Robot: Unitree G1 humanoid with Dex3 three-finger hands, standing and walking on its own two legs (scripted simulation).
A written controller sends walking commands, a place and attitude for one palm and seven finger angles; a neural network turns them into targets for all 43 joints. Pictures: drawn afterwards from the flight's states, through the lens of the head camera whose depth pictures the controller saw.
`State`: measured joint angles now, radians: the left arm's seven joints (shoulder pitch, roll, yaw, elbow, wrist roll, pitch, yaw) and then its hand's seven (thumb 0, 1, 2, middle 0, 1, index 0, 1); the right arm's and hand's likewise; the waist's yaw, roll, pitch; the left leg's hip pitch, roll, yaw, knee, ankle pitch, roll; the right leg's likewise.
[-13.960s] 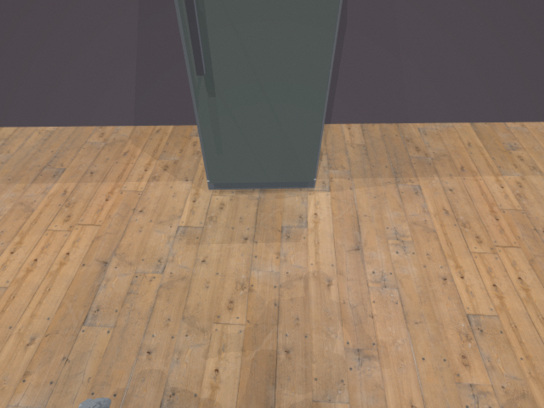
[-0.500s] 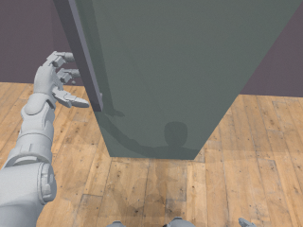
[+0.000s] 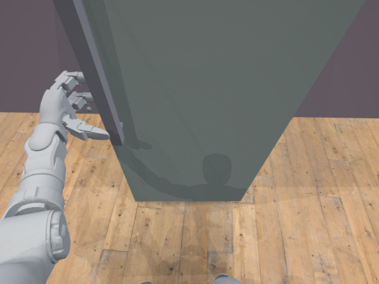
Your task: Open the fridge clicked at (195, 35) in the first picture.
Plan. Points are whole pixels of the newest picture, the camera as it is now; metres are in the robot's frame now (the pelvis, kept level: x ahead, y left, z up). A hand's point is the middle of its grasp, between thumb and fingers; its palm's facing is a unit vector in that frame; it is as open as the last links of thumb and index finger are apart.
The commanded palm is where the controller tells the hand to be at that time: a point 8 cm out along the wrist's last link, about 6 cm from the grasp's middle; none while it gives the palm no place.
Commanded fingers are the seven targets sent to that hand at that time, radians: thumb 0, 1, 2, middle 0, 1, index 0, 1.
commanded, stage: slide the fingers in behind the handle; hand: left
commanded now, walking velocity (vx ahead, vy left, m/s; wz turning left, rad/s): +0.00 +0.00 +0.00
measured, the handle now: (96, 66) +0.50 +0.18 +0.17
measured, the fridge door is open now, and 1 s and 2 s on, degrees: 0 0 0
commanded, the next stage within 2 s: grip the handle and tug to test in 1.58 s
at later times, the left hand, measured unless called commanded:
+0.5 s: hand (101, 113) +0.44 +0.18 +0.11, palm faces +0.01 -1.00 -0.01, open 14.0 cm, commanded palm +0.42 +0.23 +0.11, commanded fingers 0.00 -0.50 0.30 -0.30 -1.20 -0.30 -1.20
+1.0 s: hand (110, 112) +0.44 +0.16 +0.11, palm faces +0.02 -1.00 +0.00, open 14.0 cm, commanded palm +0.41 +0.21 +0.11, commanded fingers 0.00 -0.50 0.30 -0.30 -1.20 -0.30 -1.20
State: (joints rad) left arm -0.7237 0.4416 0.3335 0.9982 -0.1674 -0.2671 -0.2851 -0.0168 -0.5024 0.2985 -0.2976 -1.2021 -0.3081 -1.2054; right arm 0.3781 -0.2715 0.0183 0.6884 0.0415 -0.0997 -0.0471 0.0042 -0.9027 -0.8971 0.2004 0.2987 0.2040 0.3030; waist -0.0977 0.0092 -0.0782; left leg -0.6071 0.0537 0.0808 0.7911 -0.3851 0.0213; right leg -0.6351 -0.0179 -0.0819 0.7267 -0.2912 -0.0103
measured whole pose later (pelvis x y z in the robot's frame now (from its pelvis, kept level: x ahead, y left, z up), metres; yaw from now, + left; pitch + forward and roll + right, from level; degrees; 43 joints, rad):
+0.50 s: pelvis +0.00 -0.01 +0.00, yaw +1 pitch +10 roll -1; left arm -0.71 0.36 0.26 0.96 -0.16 -0.27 -0.22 -0.02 -0.50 0.30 -0.30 -1.20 -0.30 -1.20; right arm 0.30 -0.26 0.02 0.68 0.04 -0.12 -0.05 0.00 -0.90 -0.90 0.20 0.30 0.20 0.30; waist -0.07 0.01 -0.06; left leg -0.56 0.05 0.07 0.77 -0.37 0.01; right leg -0.59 -0.02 -0.10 0.72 -0.30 -0.02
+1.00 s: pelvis +0.00 -0.01 +0.00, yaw +1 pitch +9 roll +0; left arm -0.71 0.34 0.26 0.97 -0.16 -0.29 -0.19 -0.02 -0.50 0.30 -0.29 -1.20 -0.30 -1.20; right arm 0.33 -0.27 0.01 0.71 0.04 -0.12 -0.04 0.00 -0.90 -0.90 0.20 0.30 0.20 0.30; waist -0.08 0.01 -0.06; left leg -0.55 0.05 0.07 0.75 -0.36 0.00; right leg -0.59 -0.02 -0.09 0.71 -0.29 -0.03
